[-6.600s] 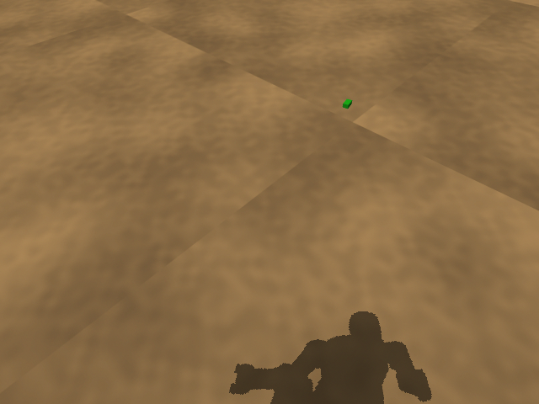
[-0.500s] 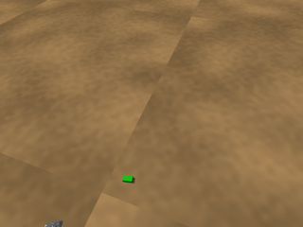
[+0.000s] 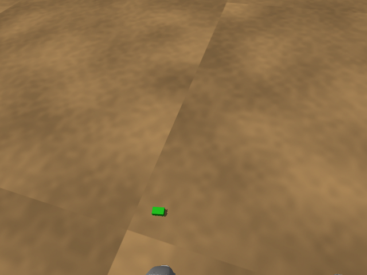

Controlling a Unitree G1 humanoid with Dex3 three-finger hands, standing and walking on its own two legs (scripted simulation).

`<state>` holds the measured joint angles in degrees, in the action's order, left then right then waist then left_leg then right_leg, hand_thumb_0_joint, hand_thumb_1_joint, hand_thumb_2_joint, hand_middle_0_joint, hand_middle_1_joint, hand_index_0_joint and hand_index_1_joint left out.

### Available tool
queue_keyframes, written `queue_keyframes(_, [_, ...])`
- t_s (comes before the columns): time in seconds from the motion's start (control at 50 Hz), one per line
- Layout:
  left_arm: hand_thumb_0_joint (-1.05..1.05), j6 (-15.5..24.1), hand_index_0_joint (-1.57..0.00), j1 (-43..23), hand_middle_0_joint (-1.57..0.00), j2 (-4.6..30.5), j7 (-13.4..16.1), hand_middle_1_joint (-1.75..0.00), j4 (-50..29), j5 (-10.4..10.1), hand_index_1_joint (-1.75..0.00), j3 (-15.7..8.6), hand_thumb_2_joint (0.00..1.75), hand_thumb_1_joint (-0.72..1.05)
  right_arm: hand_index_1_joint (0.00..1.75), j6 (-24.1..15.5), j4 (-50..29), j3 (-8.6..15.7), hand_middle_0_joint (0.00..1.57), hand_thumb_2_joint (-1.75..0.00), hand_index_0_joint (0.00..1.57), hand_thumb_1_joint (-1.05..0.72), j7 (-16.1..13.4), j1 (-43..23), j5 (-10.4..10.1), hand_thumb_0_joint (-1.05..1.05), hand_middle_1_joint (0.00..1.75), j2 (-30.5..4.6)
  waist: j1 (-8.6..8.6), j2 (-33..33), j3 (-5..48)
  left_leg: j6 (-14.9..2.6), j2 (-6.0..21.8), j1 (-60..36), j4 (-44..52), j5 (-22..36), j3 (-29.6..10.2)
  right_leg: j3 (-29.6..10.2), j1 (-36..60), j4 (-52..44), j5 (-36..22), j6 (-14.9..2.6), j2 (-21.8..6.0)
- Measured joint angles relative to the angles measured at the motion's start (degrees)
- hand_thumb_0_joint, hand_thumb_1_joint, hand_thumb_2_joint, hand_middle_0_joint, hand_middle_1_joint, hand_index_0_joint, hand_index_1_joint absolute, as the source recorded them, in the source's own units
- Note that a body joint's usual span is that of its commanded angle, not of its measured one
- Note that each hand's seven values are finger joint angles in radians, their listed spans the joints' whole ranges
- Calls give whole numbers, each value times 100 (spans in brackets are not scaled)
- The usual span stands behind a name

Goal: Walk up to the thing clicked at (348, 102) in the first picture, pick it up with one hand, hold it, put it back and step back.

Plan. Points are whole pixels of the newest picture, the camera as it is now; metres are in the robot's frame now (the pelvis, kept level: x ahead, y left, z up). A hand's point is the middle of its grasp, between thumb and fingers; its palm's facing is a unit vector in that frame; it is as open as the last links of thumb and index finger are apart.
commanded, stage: walk up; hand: left
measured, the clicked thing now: (158, 211) +0.48 +0.24 -0.74
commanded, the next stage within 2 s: stand in 1.32 s
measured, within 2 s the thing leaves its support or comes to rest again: neither
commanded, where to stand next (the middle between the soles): +0.08 +0.03 m, yaw -1 degrees
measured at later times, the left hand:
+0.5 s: hand (79, 274) +0.13 +0.30 -0.14, palm faces -0.04 -0.93 -0.36, open 7.3 cm
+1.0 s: hand out of the picture +0.08 +0.28 -0.14, palm faces -0.02 -0.95 -0.32, open 7.3 cm
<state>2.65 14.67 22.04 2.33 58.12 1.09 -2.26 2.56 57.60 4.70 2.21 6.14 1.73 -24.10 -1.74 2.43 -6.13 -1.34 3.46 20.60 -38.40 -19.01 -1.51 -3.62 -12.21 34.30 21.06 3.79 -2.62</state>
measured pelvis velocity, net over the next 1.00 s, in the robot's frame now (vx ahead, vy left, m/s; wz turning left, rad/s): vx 0.01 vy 0.03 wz -0.01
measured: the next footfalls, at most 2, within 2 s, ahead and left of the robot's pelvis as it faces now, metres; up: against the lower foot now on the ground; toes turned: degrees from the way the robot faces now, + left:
right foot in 0.24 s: +0.06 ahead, -0.11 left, +0.00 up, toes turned -2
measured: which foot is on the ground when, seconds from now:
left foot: down 0.00-1.00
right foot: down 0.00-0.04, up 0.06-0.22, down 0.24-1.00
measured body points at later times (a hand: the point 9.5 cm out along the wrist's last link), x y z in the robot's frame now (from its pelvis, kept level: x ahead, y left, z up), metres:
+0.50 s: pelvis +0.02 +0.04 +0.01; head +0.05 +0.04 +0.46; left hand +0.13 +0.34 -0.12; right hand +0.11 -0.26 -0.12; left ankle +0.04 +0.15 -0.72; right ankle +0.02 -0.11 -0.72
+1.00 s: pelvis +0.01 +0.03 +0.02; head +0.03 +0.03 +0.47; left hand +0.08 +0.33 -0.11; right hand +0.10 -0.27 -0.10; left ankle +0.04 +0.15 -0.72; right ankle +0.02 -0.11 -0.72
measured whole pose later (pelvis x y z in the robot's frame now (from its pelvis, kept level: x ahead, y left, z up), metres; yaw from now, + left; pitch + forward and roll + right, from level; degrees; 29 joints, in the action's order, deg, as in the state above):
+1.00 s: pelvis +0.01 +0.03 +0.02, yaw -1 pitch -2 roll +0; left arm -0.5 5.3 20.3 -1.1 66.2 0.3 -0.7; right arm -0.6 65.6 0.5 0.8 2.9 0.1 -20.2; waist -0.5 -0.2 -4.0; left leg 0.0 0.8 10.0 -19.4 -7.9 1.3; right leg 0.8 -7.7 18.4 9.2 1.4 -1.5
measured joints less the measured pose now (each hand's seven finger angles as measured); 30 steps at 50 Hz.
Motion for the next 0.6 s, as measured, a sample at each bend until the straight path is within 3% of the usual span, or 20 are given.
queue_keyframes(0.04, [0, -77, -21, -132, -20, 146, 12, -31, -16, -63, -30, -5, 90, 90, 30, -85, 10, 45, 20, -90, 20, -91, -50, -123, 0, 0, 30, 85, -33, -299, -185, 163, -217, -112, 123, 363, 185, -171, -237, 618, 168, -93, -236])
queue_keyframes(0.1, [0, -178, -21, -305, -20, 180, 59, -30, 23, -153, -30, 54, 90, 91, 30, -154, -41, -12, 20, -90, 20, -91, -77, -176, -46, 0, 30, 201, 28, -272, -236, 125, -173, -135, 56, 242, 177, -157, -636, 1481, 936, -306, 25])
queue_keyframes(0.14, [0, -177, -21, -374, -20, 217, 13, -30, 46, -174, -30, 84, 90, 91, 30, -122, -38, -85, 20, -90, 21, -91, -88, -190, -56, 0, 30, 298, 61, -270, -167, 91, -136, -187, 150, 248, 182, -15, -758, 1575, 1073, -389, 129])
queue_keyframes(0.2, [0, -145, -21, -434, -20, 247, -58, -30, 72, -186, -30, 62, 90, 91, 30, -123, -42, -180, 20, -90, 21, -90, -97, -222, -76, 0, 30, 386, 99, -304, -72, 101, -147, -196, 125, 193, 250, 244, -699, 1093, 631, -411, 136])
queue_keyframes(0.26, [0, -126, -21, -540, -20, 173, -56, -30, 146, -142, -30, 25, 90, 91, 30, -105, -16, -238, 20, -90, 21, -90, -120, -276, -152, 0, 30, 360, 113, -209, -84, 112, -135, -161, -161, 3, 266, 407, -341, 211, -239, -368, 214])
queue_keyframes(0.3, [0, -141, -20, -618, -20, 33, -63, -30, 178, -71, -30, 43, 90, 91, 30, -86, 44, -254, 20, -90, 21, -90, -161, -305, -232, 0, 30, 322, 151, -4, -107, 122, -65, -193, -213, -38, 173, 493, -218, 105, -289, -303, 288])
queue_keyframes(0.4, [0, -273, -21, -844, -20, -59, -177, -30, 204, -92, -30, 155, 90, 91, 30, -195, 250, -337, 20, -90, 21, -90, -185, -277, -260, 0, 30, 401, 148, -173, -16, 53, -318, -476, 381, 233, 330, 361, -172, -5, -286, -202, 32])
queue_keyframes(0.6, [0, -309, -21, -1311, -20, -39, -260, -30, 303, -145, -30, 195, 90, 91, 30, -271, 624, -424, 20, -90, 21, -90, -188, -359, -198, 0, 30, 424, 191, -402, 27, 59, -310, -781, 1091, 650, 332, 373, 147, -758, -732, -192, 53])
